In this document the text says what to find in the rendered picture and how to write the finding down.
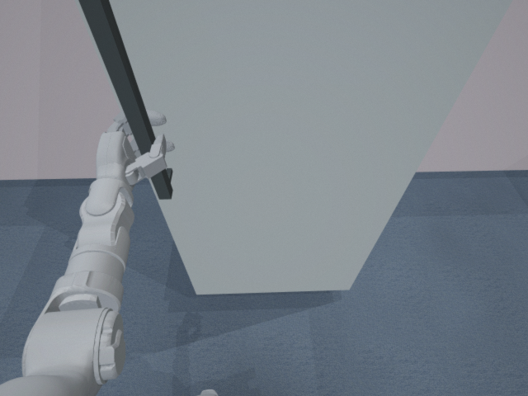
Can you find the fridge door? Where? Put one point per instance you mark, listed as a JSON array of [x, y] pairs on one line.
[[297, 124]]

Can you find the handle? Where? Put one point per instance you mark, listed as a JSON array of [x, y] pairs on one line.
[[105, 31]]

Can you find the robot left upper arm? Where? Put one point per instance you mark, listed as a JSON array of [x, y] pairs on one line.
[[71, 353]]

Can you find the left robot forearm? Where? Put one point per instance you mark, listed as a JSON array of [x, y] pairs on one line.
[[97, 264]]

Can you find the left robot hand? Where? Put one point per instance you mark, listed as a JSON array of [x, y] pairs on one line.
[[115, 153]]

